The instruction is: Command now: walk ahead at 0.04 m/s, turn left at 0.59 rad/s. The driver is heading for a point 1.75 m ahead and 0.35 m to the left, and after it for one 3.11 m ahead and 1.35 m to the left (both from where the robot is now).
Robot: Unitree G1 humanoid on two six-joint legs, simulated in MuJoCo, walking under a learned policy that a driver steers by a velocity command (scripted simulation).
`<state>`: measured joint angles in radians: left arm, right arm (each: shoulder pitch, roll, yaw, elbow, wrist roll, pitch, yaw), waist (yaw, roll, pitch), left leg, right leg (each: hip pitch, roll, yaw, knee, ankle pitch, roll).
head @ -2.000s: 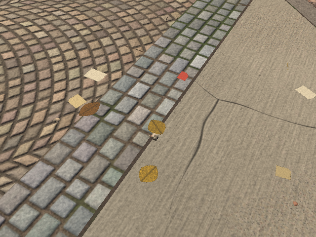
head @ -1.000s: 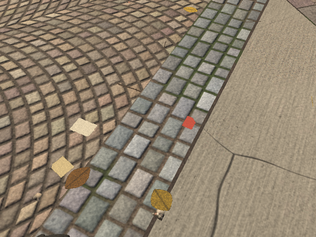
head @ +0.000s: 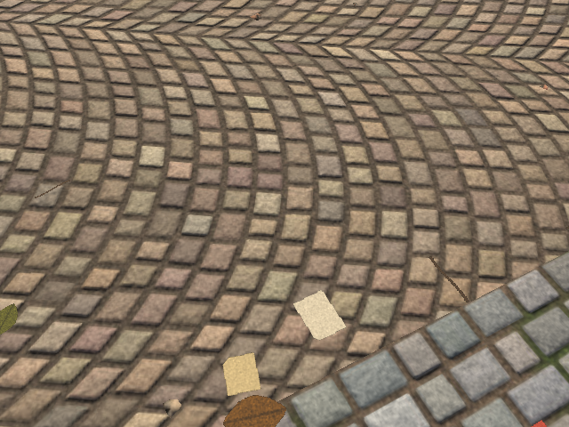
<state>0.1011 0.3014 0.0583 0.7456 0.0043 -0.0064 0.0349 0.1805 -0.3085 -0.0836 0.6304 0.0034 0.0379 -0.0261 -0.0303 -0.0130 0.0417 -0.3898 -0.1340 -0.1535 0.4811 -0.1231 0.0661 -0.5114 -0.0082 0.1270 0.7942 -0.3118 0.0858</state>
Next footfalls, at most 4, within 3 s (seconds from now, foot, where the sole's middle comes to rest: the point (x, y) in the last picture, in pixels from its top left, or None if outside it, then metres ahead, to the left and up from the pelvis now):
0.10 right None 0.09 -0.15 -0.77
0.52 left None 0.01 0.11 -0.77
0.90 right None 0.11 -0.11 -0.77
2.68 left None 0.07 0.15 -0.77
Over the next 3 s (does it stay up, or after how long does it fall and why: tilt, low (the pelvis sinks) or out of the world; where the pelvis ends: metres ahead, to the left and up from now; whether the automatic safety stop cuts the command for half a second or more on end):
stays up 0.17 0.10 0.01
